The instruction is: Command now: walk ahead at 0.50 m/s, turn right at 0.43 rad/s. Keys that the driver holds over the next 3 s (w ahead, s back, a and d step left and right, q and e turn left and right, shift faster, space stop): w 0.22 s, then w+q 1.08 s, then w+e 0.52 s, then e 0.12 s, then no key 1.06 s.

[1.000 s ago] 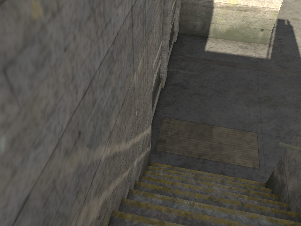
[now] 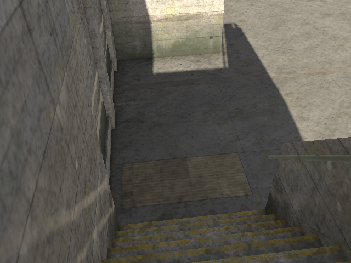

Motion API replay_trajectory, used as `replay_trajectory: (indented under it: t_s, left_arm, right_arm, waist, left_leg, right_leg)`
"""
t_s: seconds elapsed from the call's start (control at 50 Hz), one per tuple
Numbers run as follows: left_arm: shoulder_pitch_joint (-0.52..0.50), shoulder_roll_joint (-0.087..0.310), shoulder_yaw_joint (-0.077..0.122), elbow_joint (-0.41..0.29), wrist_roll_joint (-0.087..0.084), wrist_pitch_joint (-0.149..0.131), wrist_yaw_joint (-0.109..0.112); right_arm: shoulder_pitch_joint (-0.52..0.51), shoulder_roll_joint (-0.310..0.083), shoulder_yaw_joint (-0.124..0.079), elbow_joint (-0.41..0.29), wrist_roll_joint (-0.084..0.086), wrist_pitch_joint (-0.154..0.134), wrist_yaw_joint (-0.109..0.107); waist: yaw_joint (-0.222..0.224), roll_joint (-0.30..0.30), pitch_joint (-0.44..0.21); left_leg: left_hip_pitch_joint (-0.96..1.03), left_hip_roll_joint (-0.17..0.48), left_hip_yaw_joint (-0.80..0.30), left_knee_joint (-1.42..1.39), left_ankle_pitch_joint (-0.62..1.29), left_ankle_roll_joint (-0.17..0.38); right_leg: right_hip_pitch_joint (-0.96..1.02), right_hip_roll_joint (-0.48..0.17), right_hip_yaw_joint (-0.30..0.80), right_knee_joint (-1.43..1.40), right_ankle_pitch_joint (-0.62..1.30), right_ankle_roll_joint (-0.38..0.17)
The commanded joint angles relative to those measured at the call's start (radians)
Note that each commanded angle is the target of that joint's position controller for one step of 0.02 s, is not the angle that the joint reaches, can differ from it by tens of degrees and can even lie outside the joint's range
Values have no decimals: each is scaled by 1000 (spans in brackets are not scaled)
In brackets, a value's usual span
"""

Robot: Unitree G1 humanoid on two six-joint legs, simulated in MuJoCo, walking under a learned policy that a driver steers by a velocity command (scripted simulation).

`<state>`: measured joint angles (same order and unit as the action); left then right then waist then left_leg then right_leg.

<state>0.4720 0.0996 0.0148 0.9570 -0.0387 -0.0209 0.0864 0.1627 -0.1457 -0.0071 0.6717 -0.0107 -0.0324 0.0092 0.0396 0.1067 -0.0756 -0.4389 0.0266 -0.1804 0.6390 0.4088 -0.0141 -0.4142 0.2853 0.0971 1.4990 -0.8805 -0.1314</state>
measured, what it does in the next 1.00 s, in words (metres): goes down, turning left: left foot 0.23 m lower, then right foot 0.23 m lower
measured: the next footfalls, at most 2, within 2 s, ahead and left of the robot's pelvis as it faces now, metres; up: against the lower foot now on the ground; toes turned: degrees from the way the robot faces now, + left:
left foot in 0.02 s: +0.09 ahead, +0.13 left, -0.23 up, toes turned -6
right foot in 0.56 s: +0.36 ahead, -0.21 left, -0.46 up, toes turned +7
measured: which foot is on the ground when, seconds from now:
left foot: up 0.00-0.00, down 0.02-0.54, up 0.56-1.00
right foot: down 0.00-0.02, up 0.04-0.54, down 0.56-1.00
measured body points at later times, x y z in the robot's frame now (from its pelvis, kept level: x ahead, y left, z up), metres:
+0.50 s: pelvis +0.20 -0.06 -0.20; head +0.18 -0.04 +0.25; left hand +0.40 +0.14 -0.29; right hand +0.09 -0.26 -0.34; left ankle +0.06 +0.13 -0.80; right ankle +0.37 -0.22 -0.91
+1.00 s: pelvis +0.41 -0.12 -0.38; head +0.38 -0.14 +0.07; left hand +0.24 +0.02 -0.53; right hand +0.61 -0.28 -0.50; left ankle +0.59 +0.13 -1.01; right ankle +0.32 -0.22 -1.03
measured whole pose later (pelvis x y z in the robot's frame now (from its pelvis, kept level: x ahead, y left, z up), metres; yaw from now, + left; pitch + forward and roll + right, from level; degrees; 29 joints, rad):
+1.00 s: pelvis +0.41 -0.12 -0.38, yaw +17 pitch -3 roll -1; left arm 0.63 0.07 -0.03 1.07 0.00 -0.07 0.07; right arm 0.23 -0.16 -0.05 0.73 0.02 0.06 0.03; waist 0.04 0.05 -0.05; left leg -0.82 -0.03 -0.24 0.91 0.54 0.05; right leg -0.22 -0.02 -0.18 1.06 -0.80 -0.04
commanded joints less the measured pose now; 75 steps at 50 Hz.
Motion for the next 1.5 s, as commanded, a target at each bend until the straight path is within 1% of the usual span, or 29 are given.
replay_trajectory:
  t_s: [0.02, 0.04, 0.06, 0.12, 0.16, 0.2, 0.24, 0.3, 0.38, 0.46, 0.5, 0.56, 0.6, 0.64, 0.68, 0.78, 0.9, 1.04, 1.1, 1.12, 1.16, 1.18, 1.2, 1.26, 1.28, 1.32, 1.36, 1.4, 1.5]
  left_arm:
    - [-107, 91, 29, -42, -8, 2, -13]
    - [-103, 28, 26, -62, -12, -17, -40]
    - [25, 3, 10, -105, -15, -25, -52]
    - [-76, 22, -6, -216, -47, 20, -32]
    - [-326, 81, -5, -276, -85, 51, -15]
    - [-271, 61, -18, -288, -17, 72, -31]
    - [-203, 33, -16, -251, 22, 70, -63]
    - [-384, 117, 0, -332, -3, 46, -81]
    - [-473, 113, 10, -349, 30, 10, -133]
    - [-479, 113, 33, -357, 0, 21, -156]
    - [-247, 208, 79, -283, 15, 20, -156]
    - [283, 217, 90, -69, 46, 10, -107]
    - [266, 261, 55, -18, 36, 2, -143]
    - [169, 289, 67, 6, 17, -3, -161]
    - [88, 164, 31, 34, 27, -10, -141]
    - [29, 83, -47, 58, 112, -35, -71]
    - [119, 154, -30, 77, 34, -50, -17]
    - [216, 126, 0, 84, 38, -46, -11]
    - [100, 174, 32, 36, 27, -35, -24]
    - [-39, 218, 49, 14, 25, -50, -39]
    - [-288, 232, 65, -51, 22, -71, -69]
    - [-325, 153, 62, -84, 22, -62, -57]
    - [-83, 61, 38, -178, 48, -76, -54]
    - [-64, 122, 44, -207, 14, -47, -52]
    - [-110, 95, 26, -245, -7, -36, -44]
    - [-162, 107, 27, -228, 34, 19, -27]
    - [-47, 183, 58, -160, 26, 10, -59]
    - [-194, 172, 50, -229, 47, 27, -75]
    - [-159, 204, 66, -220, 31, 56, -104]
  right_arm:
    - [645, -126, -92, 194, 2, 28, 3]
    - [766, -19, -42, 250, -13, 21, 24]
    - [643, -22, -16, 251, 2, 16, 45]
    - [423, -142, -35, 276, -9, 17, 70]
    - [361, -57, -10, 257, -36, 2, 14]
    - [267, 31, 39, 218, -60, 5, -45]
    - [316, -94, 8, 236, -32, 6, -41]
    - [479, -83, 0, 256, 33, -10, -77]
    - [511, -49, -16, 232, 43, 29, -116]
    - [512, -68, -31, 235, 43, 52, -120]
    - [357, -170, -63, 223, 16, 53, -109]
    - [451, -56, -53, 349, 31, 22, -65]
    - [593, 3, -46, 266, 74, 3, -34]
    - [430, -22, -34, 176, 100, 25, -60]
    - [243, -6, -31, 142, 103, 63, -81]
    - [261, -4, -39, 117, 46, 94, -48]
    - [102, -65, -55, 29, 34, 84, 10]
    - [-51, -60, -42, -6, 23, 84, 47]
    - [-48, -77, -42, 11, 45, 77, 56]
    - [135, -109, -61, 72, 60, 78, 51]
    - [755, -266, -135, 300, 20, 77, 22]
    - [767, -172, -101, 354, 23, 83, 2]
    - [535, -185, -51, 278, 13, 59, -5]
    - [370, -171, -53, 248, 22, 51, 10]
    - [284, -231, -71, 210, 8, 25, 4]
    - [207, -90, -6, 198, -15, 18, -60]
    - [274, -173, -24, 238, 7, -20, -80]
    - [275, -88, -1, 252, 51, -29, -109]
    - [226, -157, -33, 239, 3, -22, -100]
  waist:
    - [-293, -81, 124]
    - [-283, 111, 117]
    - [-118, 237, 92]
    - [39, -21, 143]
    - [-22, -125, 282]
    - [35, -160, 304]
    - [37, -39, 202]
    - [-70, -36, 245]
    - [-138, -44, 221]
    - [-232, -9, 218]
    - [-87, 124, 112]
    - [133, -197, 44]
    - [-15, -601, -23]
    - [-48, -396, -43]
    - [-43, -244, 141]
    - [-138, -231, 158]
    - [-88, -217, 244]
    - [44, -156, 281]
    - [38, -191, 221]
    - [-75, -265, 154]
    - [-410, -64, 8]
    - [-414, 249, 164]
    - [-107, 442, 128]
    - [1, -206, -54]
    - [39, -49, -6]
    - [79, -220, 72]
    - [77, -63, 28]
    - [51, -9, 87]
    - [16, 6, 123]
  left_leg:
    - [606, 100, 106, -295, -46, 83]
    - [710, 199, 24, -82, 276, 179]
    - [772, 225, -118, 137, 529, 242]
    - [298, 375, -439, -186, -401, 386]
    - [93, 307, -530, -271, -1022, 287]
    - [-158, 203, -369, -189, -1023, 221]
    - [-337, 132, -264, -227, -942, 217]
    - [39, 108, -300, -21, -999, 225]
    - [89, 30, -224, 171, -1010, 227]
    - [13, -1, -200, 282, -925, 208]
    - [-60, 27, -263, 451, -762, 198]
    - [-350, -236, -43, 1388, -1312, 31]
    - [-717, -193, -85, 1639, -1311, 32]
    - [-723, -71, 26, 1528, -1022, 64]
    - [-869, 11, -85, 1291, -665, 114]
    - [-588, -47, -76, 849, -267, 52]
    - [-459, -55, -79, 364, 210, 66]
    - [-396, -32, 20, 100, 233, 64]
    - [-210, 1, 124, 55, 213, 57]
    - [25, 35, 135, 67, 162, 87]
    - [702, -38, 280, -71, 155, 194]
    - [632, 41, 140, -378, 151, 277]
    - [743, 75, -77, 50, 706, 312]
    - [430, 175, -243, -16, -210, 362]
    - [239, 315, -537, -91, -250, 437]
    - [-153, 149, -292, 33, -215, 376]
    - [-137, 76, -220, 137, -460, 320]
    - [-172, 5, -80, 211, -735, 265]
    - [-260, 94, -129, 426, -813, 263]
  right_leg:
    - [-413, -74, 286, 297, 798, -40]
    - [-670, 84, 147, 810, 59, 29]
    - [-841, 24, 206, 826, -10, 45]
    - [-778, -215, 91, 683, 213, 68]
    - [-897, -262, 237, 372, 579, 73]
    - [-683, -283, 211, -53, 881, 139]
    - [-256, -303, -2, -107, 1102, 176]
    - [-578, -358, 71, -357, 1272, 168]
    - [-412, -361, 75, -795, 1439, 190]
    - [-104, -328, 35, -1138, 1324, 182]
    - [146, -370, 61, -993, 1390, 130]
    - [681, -523, 45, -1169, 1455, 44]
    - [793, -579, 72, -692, 1923, 115]
    - [479, -697, 370, -988, 795, -66]
    - [253, -681, 444, -1059, 374, -37]
    - [-74, -566, 214, -957, 802, 54]
    - [-37, -494, 32, -864, 561, 67]
    - [83, -508, -76, -578, 622, 38]
    - [79, -510, -108, -405, 680, 23]
    - [-44, -535, -87, -249, 719, 28]
    - [-300, -399, -256, 500, 1028, 139]
    - [-449, -204, -307, 946, 134, 194]
    - [-743, -226, -73, 788, 2, 176]
    - [-688, -352, -3, 365, 446, 146]
    - [-684, -384, 67, 166, 500, 169]
    - [-320, -334, 13, -250, 863, 277]
    - [-236, -304, 39, -243, 1283, 260]
    - [-179, -308, 53, -551, 1474, 250]
    - [52, -344, 80, -694, 1432, 170]
Over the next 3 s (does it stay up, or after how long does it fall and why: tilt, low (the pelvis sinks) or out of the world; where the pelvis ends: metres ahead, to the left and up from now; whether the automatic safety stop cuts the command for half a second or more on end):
stays up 1.02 0.08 -0.98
